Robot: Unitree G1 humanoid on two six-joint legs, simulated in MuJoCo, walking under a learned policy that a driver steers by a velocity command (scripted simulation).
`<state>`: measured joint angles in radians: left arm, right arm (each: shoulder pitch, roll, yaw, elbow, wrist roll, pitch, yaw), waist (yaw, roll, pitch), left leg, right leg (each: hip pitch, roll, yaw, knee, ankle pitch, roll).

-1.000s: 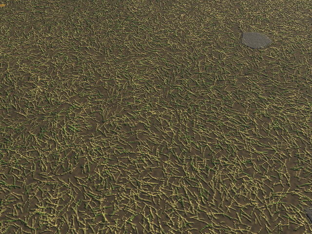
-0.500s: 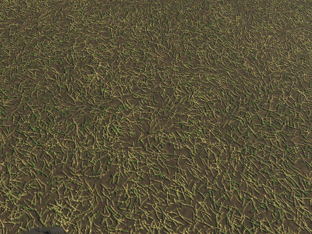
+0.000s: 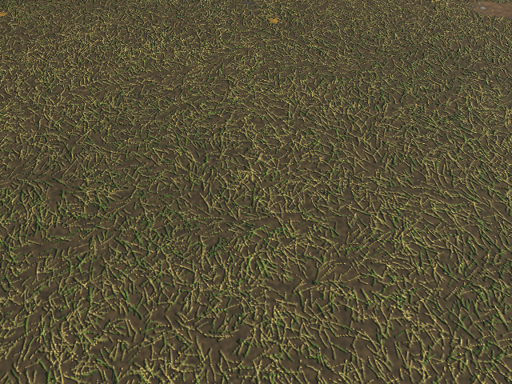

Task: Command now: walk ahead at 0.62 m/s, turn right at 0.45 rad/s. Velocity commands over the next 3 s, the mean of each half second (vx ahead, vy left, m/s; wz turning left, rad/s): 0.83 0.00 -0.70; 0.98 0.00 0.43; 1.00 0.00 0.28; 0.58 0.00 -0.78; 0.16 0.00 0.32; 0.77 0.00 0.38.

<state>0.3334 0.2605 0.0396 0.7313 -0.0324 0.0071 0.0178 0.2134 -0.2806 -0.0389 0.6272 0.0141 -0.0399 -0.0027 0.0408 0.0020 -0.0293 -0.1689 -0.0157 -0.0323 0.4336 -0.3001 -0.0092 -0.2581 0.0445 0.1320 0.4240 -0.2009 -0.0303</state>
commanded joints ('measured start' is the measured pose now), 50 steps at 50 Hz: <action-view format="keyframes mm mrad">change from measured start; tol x64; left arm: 1 -200 62 21 -141 -16 -38 -3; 50 -214 64 -28 -218 -2 -204 -55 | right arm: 1 273 -156 -59 43 0 -37 -20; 50 333 -65 -37 84 -20 -29 46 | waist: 1 -186 12 -36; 50 -120 34 -73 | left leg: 1 527 214 -131 -166 45 80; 15 121 263 217 -386 171 99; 20 266 305 297 84 1367 84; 23 -561 4 87 1115 -237 3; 40 -521 50 87 316 593 81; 50 338 207 -792 -204 -414 411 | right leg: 1 -470 -17 125 167 -318 -15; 20 -134 22 -344 433 -18 -131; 24 739 -357 726 -151 -668 -335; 31 -55 -227 40 -247 -156 -137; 45 328 -239 -354 229 1547 88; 48 -572 106 -95 1465 -409 63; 50 -618 33 38 1242 -241 -65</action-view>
